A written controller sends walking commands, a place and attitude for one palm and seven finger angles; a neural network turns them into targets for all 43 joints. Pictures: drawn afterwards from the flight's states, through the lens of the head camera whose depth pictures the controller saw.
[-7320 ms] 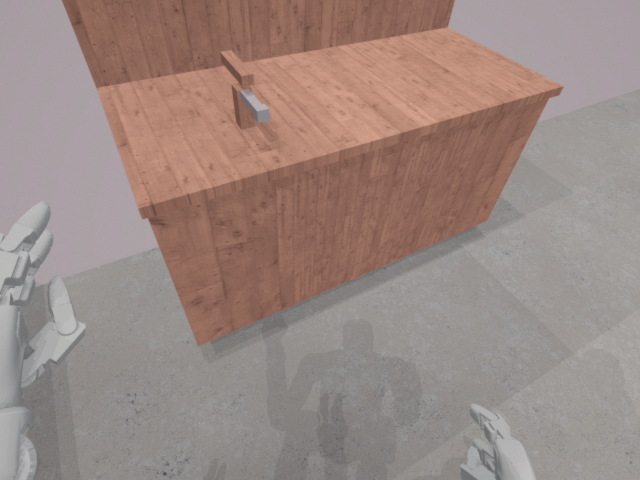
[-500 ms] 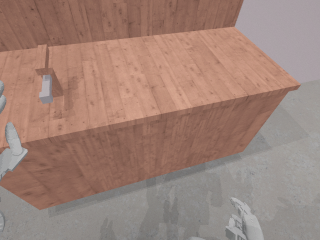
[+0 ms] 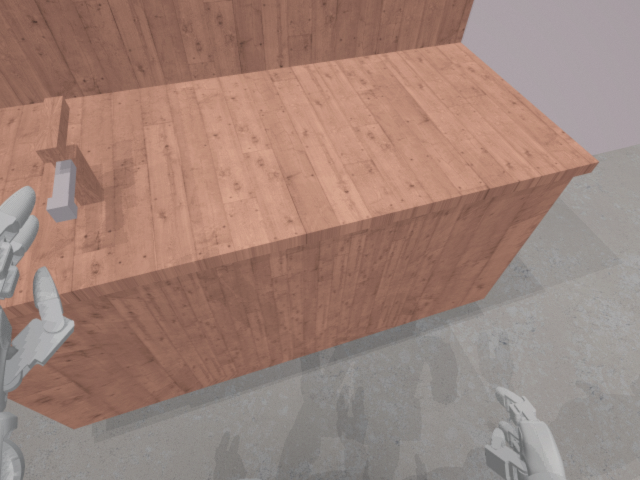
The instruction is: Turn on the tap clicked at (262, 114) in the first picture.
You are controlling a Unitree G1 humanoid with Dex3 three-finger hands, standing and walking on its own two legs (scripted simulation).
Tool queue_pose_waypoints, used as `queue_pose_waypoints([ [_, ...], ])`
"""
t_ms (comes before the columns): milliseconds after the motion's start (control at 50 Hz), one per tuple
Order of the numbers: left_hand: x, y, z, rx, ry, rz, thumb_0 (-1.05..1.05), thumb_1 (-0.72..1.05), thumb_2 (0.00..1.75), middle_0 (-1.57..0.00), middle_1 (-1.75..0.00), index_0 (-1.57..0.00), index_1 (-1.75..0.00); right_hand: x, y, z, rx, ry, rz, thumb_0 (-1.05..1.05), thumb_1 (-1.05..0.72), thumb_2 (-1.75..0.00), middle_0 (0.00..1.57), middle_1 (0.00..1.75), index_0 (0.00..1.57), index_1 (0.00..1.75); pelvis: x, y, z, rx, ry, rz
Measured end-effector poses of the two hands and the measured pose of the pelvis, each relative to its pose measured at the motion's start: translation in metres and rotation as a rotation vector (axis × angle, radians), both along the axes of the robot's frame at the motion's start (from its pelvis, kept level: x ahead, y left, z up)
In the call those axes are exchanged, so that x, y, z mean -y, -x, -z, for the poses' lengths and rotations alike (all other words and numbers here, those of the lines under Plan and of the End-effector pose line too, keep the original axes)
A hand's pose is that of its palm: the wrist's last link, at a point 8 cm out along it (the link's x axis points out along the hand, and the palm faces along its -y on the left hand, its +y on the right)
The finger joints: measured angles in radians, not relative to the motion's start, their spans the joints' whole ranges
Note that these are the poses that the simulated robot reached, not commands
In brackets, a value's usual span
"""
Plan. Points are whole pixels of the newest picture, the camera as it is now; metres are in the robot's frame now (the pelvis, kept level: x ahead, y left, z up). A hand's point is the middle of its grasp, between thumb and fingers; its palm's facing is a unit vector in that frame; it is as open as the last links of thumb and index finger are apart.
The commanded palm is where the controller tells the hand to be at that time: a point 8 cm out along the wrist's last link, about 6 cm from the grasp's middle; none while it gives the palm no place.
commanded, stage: come to a stop and stand still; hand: left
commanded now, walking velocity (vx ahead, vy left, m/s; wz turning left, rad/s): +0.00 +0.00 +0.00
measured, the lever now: (62, 208) +0.46 +0.40 +0.04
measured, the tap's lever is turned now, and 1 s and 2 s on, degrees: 0 0 0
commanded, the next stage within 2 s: look again from close up in 1.50 s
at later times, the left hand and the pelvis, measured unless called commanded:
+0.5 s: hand out of the picture +0.17 +0.35 +0.18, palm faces +0.52 -0.79 -0.31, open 7.4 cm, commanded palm +0.11 +0.35 +0.18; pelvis -0.04 +0.07 +0.00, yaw +1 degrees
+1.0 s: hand out of the picture +0.18 +0.32 +0.17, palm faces +0.51 -0.79 -0.34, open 7.4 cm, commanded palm +0.12 +0.34 +0.18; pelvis -0.02 +0.05 +0.01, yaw +4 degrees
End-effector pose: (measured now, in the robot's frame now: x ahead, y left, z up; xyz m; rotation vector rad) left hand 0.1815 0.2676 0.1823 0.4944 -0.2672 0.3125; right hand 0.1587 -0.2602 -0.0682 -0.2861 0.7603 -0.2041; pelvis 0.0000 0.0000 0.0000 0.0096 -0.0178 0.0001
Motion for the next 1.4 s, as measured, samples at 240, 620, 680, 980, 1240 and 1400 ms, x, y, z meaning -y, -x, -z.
queue_pose_waypoints([
  [240, -0.076, 0.008, -0.003, 0.146, 0.048, -0.023, 0.02, 0.9, 0.9, -0.2, -0.31, -0.2, -0.3, -0.077, 0.031, -0.007, 0.091, -0.077, -0.082, 0.01, -0.9, -0.9, 0.2, 0.3, 0.2, 0.29, -0.053, 0.024, 0.002, 0.038, 0.018, 0.031],
  [620, -0.105, 0.06, 0.001, 0.161, 0.111, -0.107, 0.02, 0.9, 0.9, -0.2, -0.31, -0.2, -0.3, -0.142, 0.03, -0.013, 0.101, -0.118, -0.252, 0.01, -0.9, -0.9, 0.2, 0.3, 0.21, 0.3, -0.073, 0.046, -0.004, 0.068, 0.029, -0.029],
  [680, -0.1, 0.058, 0.009, 0.111, 0.107, -0.092, 0.02, 0.9, 0.9, -0.2, -0.31, -0.2, -0.3, -0.134, 0.024, -0.018, 0.116, -0.101, -0.243, 0.01, -0.9, -0.9, 0.2, 0.3, 0.21, 0.3, -0.07, 0.045, -0.004, 0.065, 0.026, -0.047],
  [980, -0.094, 0.053, 0.004, 0.08, 0.064, -0.152, 0.02, 0.9, 0.9, -0.2, -0.31, -0.21, -0.3, -0.11, 0.004, -0.014, 0.073, -0.071, -0.237, 0.01, -0.9, -0.9, 0.2, 0.3, 0.2, 0.3, -0.055, 0.021, -0.008, 0.032, 0.024, -0.072],
  [1240, -0.075, 0.008, 0.005, -0.004, 0.054, -0.107, 0.02, 0.89, 0.9, -0.21, -0.31, -0.21, -0.3, -0.1, -0.031, -0.009, 0.041, -0.092, -0.209, 0.01, -0.9, -0.9, 0.2, 0.3, 0.2, 0.3, -0.042, -0.012, -0.011, -0.013, 0.029, -0.078],
  [1400, -0.074, 0.007, -0.001, -0.015, 0.035, -0.121, 0.02, 0.89, 0.9, -0.21, -0.31, -0.21, -0.3, -0.09, -0.054, -0.013, 0.057, -0.081, -0.19, 0.01, -0.9, -0.9, 0.2, 0.3, 0.2, 0.3, -0.039, -0.026, -0.011, -0.018, 0.027, -0.085],
])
